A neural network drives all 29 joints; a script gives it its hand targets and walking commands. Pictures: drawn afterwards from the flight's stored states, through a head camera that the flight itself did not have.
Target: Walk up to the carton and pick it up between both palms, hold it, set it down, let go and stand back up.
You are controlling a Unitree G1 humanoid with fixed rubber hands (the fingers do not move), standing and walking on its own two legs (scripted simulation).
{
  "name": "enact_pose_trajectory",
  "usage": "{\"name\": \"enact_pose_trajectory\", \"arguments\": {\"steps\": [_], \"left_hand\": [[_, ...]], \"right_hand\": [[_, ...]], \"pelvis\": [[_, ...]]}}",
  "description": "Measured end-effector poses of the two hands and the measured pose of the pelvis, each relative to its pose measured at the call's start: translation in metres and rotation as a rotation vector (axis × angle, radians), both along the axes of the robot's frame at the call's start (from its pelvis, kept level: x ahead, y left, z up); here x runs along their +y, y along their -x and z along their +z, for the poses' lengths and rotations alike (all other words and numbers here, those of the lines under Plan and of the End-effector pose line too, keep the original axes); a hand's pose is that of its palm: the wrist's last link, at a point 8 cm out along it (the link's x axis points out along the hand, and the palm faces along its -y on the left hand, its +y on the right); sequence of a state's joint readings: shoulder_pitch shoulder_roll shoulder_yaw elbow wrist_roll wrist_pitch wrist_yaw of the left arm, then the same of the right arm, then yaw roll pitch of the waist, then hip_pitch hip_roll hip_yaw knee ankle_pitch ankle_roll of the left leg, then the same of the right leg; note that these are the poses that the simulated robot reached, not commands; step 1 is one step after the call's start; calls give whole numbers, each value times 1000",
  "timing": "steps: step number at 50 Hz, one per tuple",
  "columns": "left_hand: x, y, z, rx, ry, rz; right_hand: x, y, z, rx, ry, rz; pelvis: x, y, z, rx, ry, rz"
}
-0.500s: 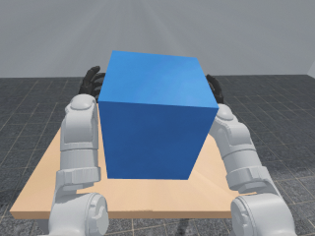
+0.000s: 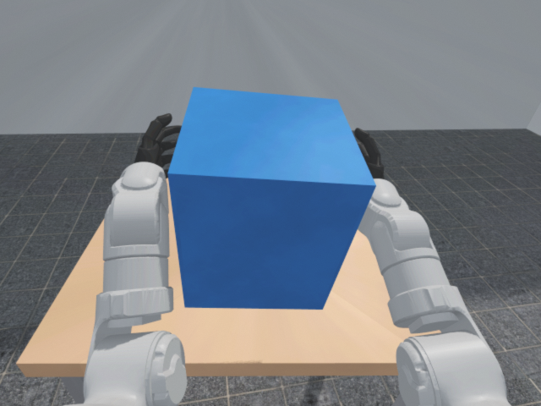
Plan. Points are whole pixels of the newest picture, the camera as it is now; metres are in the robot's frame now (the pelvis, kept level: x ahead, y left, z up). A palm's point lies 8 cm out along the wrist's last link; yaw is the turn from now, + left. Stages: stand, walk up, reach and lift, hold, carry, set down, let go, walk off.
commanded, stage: hold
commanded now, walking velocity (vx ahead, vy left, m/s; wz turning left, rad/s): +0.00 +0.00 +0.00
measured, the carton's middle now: (261, 203) +0.37 +0.01 +0.20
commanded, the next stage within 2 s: set down in 0.64 s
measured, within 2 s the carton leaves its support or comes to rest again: neither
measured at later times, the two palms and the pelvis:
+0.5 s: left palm (152, 169) +0.36 +0.16 +0.25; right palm (367, 182) +0.37 -0.14 +0.24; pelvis +0.00 +0.00 +0.00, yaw +0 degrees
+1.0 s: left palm (150, 162) +0.37 +0.16 +0.26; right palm (362, 188) +0.37 -0.14 +0.23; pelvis +0.00 +0.00 +0.00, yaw +1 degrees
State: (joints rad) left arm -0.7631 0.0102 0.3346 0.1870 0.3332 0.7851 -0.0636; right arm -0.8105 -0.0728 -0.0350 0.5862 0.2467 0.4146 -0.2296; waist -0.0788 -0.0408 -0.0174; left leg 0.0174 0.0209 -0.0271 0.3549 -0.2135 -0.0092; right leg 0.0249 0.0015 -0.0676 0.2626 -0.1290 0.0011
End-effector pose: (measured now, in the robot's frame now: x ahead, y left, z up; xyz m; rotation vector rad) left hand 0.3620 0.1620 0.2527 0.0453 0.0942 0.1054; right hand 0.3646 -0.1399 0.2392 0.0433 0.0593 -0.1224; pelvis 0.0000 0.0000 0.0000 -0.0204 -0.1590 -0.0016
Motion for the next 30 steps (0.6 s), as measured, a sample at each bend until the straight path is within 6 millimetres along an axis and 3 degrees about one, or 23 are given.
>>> {"name": "enact_pose_trajectory", "arguments": {"steps": [30], "left_hand": [[0,-1,0,0,-1,0]], "right_hand": [[0,-1,0,0,1,0]], "pelvis": [[-1,-1,0,2,0,1]]}}
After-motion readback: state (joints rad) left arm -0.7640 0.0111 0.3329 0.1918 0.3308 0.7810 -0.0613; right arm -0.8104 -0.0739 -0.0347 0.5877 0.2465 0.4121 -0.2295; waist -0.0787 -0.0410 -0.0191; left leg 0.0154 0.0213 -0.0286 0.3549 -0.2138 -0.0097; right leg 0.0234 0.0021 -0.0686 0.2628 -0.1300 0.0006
